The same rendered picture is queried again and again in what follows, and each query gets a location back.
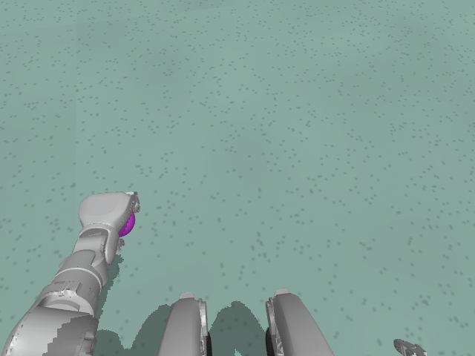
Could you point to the left robot arm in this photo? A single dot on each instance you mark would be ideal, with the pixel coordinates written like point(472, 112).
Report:
point(62, 322)

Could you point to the right robot hand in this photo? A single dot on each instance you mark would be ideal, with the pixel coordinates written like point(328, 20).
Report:
point(408, 349)

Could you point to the left robot hand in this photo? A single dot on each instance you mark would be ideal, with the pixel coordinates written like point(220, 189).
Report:
point(112, 208)

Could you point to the ball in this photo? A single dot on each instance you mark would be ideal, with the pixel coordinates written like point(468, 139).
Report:
point(128, 226)

